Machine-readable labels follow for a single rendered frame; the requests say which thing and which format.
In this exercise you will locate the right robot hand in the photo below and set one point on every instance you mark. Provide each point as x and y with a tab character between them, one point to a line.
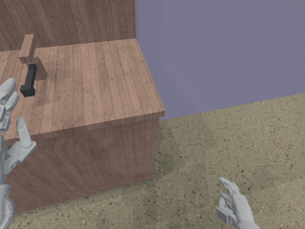
238	209

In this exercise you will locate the robot left forearm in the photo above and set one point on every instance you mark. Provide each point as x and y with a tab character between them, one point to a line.
7	207

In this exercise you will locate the left robot hand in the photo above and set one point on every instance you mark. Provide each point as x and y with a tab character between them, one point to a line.
20	150

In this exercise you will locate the counter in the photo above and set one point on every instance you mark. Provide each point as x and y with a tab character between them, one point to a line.
95	113

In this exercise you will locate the tap lever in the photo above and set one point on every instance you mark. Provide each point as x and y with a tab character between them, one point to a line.
27	89

